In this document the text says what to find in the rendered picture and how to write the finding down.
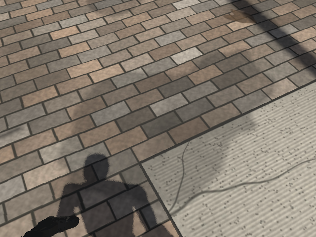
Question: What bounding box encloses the left robot hand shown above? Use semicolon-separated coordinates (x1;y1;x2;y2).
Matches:
21;215;80;237

